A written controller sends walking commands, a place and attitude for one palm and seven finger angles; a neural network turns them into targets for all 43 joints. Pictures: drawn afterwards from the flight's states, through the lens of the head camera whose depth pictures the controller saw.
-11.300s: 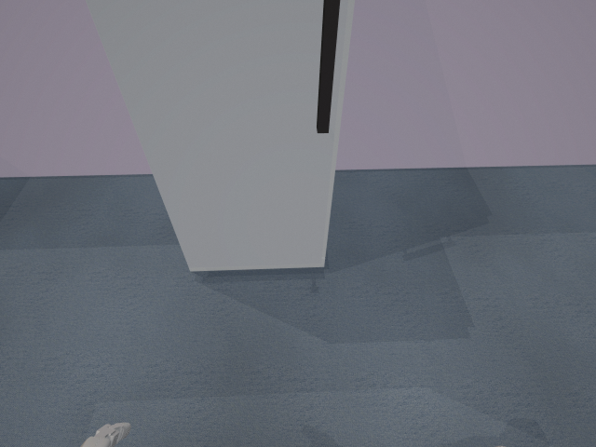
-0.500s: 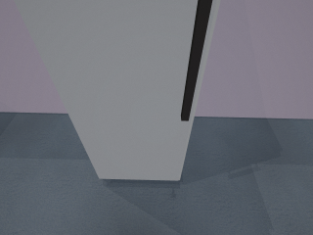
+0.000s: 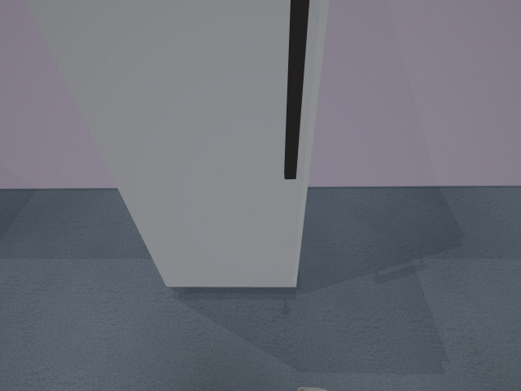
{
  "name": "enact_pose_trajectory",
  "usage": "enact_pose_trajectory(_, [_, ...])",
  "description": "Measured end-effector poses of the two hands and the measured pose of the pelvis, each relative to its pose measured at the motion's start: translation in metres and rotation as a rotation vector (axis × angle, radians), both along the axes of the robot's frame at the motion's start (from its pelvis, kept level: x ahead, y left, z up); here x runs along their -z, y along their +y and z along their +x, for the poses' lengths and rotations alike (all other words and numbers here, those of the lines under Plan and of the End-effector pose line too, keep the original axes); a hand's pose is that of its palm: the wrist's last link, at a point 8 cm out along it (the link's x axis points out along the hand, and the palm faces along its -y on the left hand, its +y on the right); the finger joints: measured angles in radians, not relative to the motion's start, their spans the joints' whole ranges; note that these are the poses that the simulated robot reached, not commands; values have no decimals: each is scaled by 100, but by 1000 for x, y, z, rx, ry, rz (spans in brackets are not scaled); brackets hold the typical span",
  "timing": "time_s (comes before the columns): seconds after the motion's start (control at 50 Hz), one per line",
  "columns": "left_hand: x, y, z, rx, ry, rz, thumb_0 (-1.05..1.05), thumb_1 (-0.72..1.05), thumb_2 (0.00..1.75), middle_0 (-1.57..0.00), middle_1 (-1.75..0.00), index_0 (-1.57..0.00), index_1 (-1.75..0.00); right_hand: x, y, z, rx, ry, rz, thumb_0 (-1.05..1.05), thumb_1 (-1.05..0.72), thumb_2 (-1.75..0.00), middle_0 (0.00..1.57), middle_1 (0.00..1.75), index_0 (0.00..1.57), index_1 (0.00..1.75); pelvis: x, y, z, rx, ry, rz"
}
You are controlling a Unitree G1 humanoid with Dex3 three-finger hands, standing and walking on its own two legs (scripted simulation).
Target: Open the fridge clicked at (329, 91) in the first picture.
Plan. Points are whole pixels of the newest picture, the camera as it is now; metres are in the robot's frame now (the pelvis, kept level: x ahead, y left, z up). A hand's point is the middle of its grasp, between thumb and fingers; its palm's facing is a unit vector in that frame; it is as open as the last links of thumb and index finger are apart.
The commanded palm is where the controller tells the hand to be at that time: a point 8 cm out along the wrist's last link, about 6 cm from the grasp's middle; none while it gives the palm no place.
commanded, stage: look again from close up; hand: right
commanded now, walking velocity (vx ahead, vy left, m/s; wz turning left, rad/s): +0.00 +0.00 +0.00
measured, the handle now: (293, 93) +0.61 -0.04 +0.17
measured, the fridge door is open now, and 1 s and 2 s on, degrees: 0 0 0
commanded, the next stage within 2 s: shuffle to correct the standing spot in 1.34 s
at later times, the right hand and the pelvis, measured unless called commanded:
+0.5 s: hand out of the picture +0.07 -0.29 -0.15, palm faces -0.08 +0.94 -0.33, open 7.4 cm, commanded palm none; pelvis -0.02 -0.06 +0.01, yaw +1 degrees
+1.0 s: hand out of the picture -0.02 -0.21 -0.16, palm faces -0.04 +0.98 -0.22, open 7.4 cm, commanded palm none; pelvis -0.03 -0.02 +0.01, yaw +0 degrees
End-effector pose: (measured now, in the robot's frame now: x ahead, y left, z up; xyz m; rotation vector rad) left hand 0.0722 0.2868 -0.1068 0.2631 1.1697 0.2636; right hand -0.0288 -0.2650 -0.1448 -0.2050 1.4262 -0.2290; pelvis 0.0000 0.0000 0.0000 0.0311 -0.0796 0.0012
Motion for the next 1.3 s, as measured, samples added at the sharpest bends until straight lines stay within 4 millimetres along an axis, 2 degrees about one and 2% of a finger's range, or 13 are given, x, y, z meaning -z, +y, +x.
enact_pose_trajectory(0.1, [4,-14,-52,-18,49,55,0,91,90,-20,-30,-20,-30,15,-40,37,-48,-111,-7,0,-90,-90,20,30,20,30,13,-23,-15,5,3,-1])
enact_pose_trajectory(0.18, [1,-38,-95,-30,155,41,0,91,90,-20,-30,-20,-30,-2,-61,68,-76,-187,-16,0,-91,-90,20,30,20,30,2,-38,-23,-3,14,-5])
enact_pose_trajectory(0.24, [-4,-53,-112,-39,213,22,0,91,90,-20,-30,-20,-30,-18,-73,82,-98,-221,-28,0,-91,-90,20,30,20,30,-8,-46,-25,1,40,4])
enact_pose_trajectory(0.36, [-6,-70,-117,-69,226,-7,1,91,90,-21,-30,-20,-30,-29,-83,93,-151,-183,-38,0,-91,-90,20,30,19,30,-16,-56,-22,-12,75,4])
enact_pose_trajectory(0.5, [8,-69,-99,-59,206,-40,0,91,90,-21,-30,-20,-30,-28,-74,101,-176,-169,-48,0,-91,-90,20,30,20,30,-12,-55,-21,-23,84,-34])
enact_pose_trajectory(0.6, [14,-66,-73,-23,151,-62,0,91,90,-20,-30,-20,-30,-32,-60,96,-176,-172,-45,0,-91,-90,20,30,20,30,-13,-51,-24,-10,70,-34])
enact_pose_trajectory(0.72, [12,-62,-44,28,78,-78,0,91,90,-20,-30,-20,-30,-31,-39,80,-154,-177,-23,0,-91,-90,20,30,20,30,-14,-39,-27,-6,56,-36])
enact_pose_trajectory(0.84, [9,-57,-31,56,52,-85,0,91,90,-20,-30,-20,-30,-24,-16,52,-128,-138,15,0,-91,-90,20,30,20,30,-15,-28,-29,-3,55,-36])
enact_pose_trajectory(0.94, [12,-55,-39,54,82,-93,0,91,90,-20,-30,-20,-30,-18,2,25,-103,-77,45,0,-91,-90,20,30,20,30,-15,-21,-29,-3,59,-35])
enact_pose_trajectory(1.08, [19,-60,-68,27,165,-121,0,91,90,-20,-30,-20,-30,-14,23,-5,-73,0,77,0,-91,-90,20,30,20,30,-15,-14,-27,-5,62,-33])
enact_pose_trajectory(1.18, [24,-67,-90,3,222,-148,0,91,90,-20,-30,-20,-30,-13,32,-13,-61,25,87,0,-91,-90,20,30,20,30,-14,-11,-26,-7,63,-33])
enact_pose_trajectory(1.3, [28,-76,-109,-20,264,-176,0,91,90,-20,-30,-20,-30,-13,39,-11,-56,22,90,0,-91,-90,20,30,20,30,-14,-9,-25,-9,64,-34])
